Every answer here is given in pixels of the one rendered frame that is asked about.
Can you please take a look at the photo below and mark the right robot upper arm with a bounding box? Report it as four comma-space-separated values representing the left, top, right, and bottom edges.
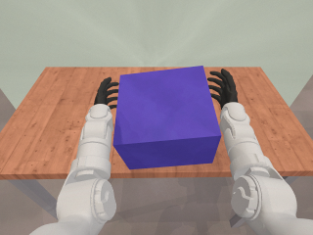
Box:
231, 174, 313, 235

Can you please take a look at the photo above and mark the right robot forearm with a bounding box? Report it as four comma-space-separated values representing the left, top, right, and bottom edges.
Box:
219, 102, 297, 211

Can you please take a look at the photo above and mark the table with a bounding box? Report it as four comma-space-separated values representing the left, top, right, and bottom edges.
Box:
0, 67, 313, 228

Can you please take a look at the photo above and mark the left robot upper arm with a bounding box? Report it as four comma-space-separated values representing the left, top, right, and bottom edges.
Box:
29, 177, 116, 235

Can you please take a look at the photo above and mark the robot left hand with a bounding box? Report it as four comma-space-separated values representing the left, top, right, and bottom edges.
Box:
94, 77, 119, 109

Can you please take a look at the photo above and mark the robot right hand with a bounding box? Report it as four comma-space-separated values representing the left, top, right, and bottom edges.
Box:
207, 69, 239, 110

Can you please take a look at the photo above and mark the left robot forearm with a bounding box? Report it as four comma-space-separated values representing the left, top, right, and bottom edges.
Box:
56, 104, 113, 217

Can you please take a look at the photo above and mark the carton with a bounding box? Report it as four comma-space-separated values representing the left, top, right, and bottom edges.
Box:
112, 66, 222, 170

